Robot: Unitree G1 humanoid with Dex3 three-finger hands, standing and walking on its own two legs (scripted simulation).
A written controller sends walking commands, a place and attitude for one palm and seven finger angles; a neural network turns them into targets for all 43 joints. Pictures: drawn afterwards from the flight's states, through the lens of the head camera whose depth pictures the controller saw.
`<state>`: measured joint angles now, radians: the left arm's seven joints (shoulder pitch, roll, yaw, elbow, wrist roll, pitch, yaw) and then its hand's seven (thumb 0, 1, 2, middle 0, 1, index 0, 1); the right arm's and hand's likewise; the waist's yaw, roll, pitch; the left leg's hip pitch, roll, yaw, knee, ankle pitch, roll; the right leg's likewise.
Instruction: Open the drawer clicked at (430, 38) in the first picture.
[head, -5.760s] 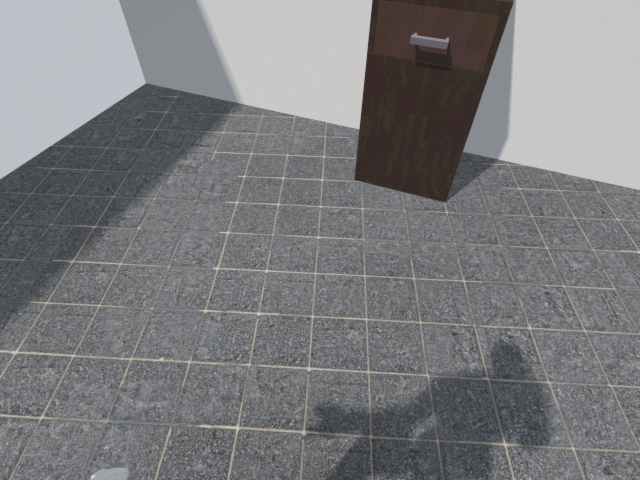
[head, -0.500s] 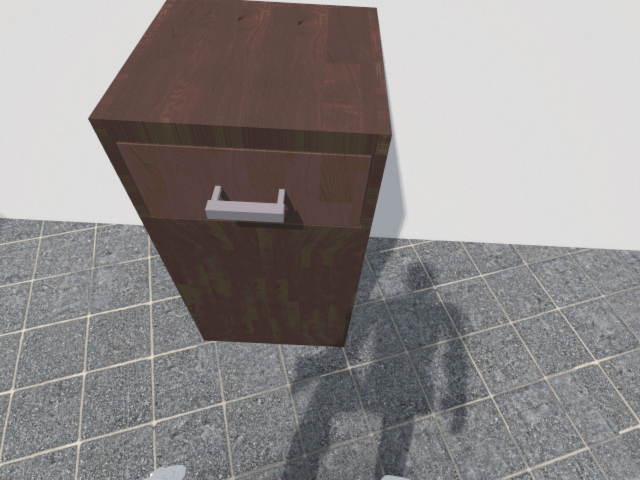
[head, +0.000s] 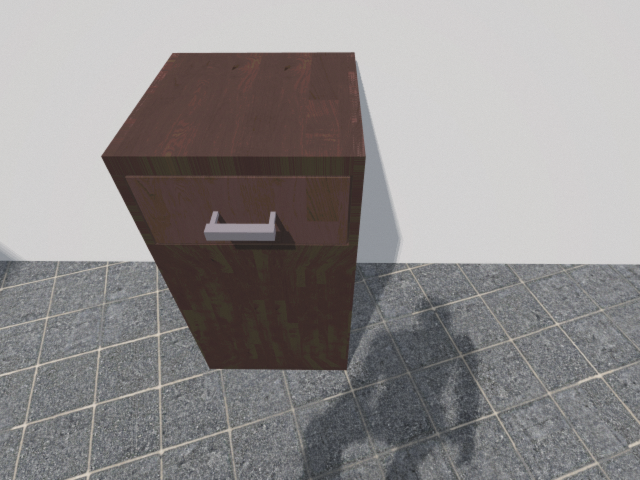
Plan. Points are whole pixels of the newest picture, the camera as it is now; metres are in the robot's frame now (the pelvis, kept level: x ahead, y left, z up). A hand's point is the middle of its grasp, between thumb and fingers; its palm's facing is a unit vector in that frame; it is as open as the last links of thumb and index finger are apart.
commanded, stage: come to a stop and stand still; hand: left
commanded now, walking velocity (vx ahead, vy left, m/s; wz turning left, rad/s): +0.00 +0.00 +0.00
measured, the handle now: (242, 224) +0.57 +0.18 -0.05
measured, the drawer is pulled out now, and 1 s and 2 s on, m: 0.00 0.00 0.00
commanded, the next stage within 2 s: look again from close up in 0.32 s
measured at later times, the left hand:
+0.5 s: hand out of the picture -0.02 +0.14 -0.18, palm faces +0.01 -0.99 -0.16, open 7.4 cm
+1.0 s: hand out of the picture -0.03 +0.21 -0.18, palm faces +0.04 -0.98 -0.17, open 7.4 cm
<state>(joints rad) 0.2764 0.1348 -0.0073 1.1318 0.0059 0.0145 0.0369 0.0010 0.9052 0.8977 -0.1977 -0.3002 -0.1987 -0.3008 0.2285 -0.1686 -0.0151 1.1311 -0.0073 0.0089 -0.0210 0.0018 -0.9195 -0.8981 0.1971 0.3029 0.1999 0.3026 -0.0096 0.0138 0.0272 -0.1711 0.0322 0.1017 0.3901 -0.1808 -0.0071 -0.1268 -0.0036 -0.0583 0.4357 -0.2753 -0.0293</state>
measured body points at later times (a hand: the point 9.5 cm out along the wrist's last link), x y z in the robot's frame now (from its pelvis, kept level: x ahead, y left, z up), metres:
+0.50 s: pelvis +0.00 -0.01 +0.00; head +0.01 -0.01 +0.44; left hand -0.02 +0.19 -0.17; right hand -0.03 -0.21 -0.17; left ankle +0.01 +0.12 -0.74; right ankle -0.02 -0.09 -0.74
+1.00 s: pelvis -0.02 +0.04 -0.01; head -0.03 +0.05 +0.44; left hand -0.03 +0.26 -0.17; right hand +0.00 -0.19 -0.16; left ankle +0.01 +0.13 -0.74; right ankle -0.02 -0.09 -0.74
